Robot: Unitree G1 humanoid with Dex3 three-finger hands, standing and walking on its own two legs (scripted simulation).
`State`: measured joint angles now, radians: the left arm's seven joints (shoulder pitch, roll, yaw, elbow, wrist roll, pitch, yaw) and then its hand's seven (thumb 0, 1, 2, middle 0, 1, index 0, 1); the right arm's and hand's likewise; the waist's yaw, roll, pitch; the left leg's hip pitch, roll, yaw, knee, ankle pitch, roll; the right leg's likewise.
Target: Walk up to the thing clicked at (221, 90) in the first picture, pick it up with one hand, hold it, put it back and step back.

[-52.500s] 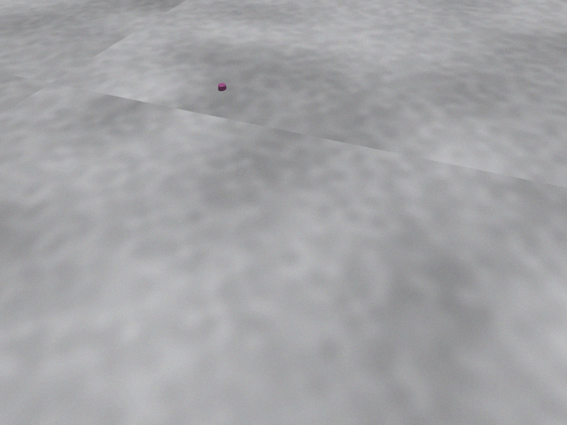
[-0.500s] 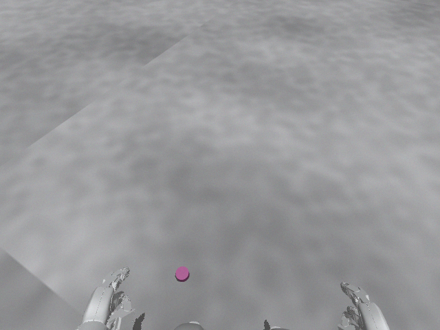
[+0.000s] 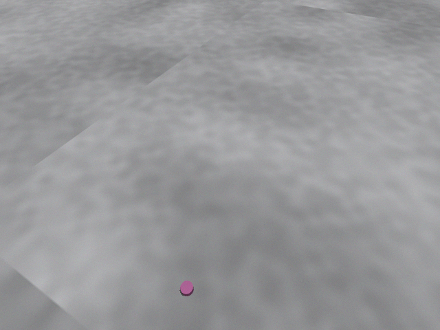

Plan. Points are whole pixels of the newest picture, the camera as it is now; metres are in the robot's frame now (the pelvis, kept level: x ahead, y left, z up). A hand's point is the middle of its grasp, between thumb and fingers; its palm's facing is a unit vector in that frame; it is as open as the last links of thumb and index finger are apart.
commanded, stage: stand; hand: left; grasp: from above
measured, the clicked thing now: (187, 288) +0.42 +0.20 -0.76
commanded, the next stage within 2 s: step back in 1.92 s
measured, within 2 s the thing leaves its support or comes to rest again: neither
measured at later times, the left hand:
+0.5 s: hand out of the picture +0.03 +0.22 -0.16, palm faces +0.01 -0.94 -0.33, open 7.4 cm
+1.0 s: hand out of the picture +0.09 +0.21 -0.15, palm faces -0.01 -0.94 -0.33, open 7.4 cm
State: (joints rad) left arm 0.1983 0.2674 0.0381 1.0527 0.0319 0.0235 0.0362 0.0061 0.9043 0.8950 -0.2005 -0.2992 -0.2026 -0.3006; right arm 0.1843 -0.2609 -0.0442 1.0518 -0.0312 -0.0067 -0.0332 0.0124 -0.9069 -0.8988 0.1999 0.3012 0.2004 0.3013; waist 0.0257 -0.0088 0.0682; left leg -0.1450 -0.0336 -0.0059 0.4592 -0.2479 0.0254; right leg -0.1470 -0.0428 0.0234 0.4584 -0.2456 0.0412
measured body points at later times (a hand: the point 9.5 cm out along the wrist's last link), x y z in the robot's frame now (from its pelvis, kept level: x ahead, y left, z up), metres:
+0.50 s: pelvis -0.01 -0.02 +0.01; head -0.01 -0.03 +0.46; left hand +0.03 +0.27 -0.13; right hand +0.05 -0.31 -0.14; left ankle +0.00 +0.10 -0.74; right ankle +0.01 -0.15 -0.74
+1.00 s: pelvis +0.00 -0.03 +0.01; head +0.01 -0.03 +0.46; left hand +0.09 +0.26 -0.13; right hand +0.07 -0.32 -0.13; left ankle +0.00 +0.10 -0.74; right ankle +0.01 -0.15 -0.74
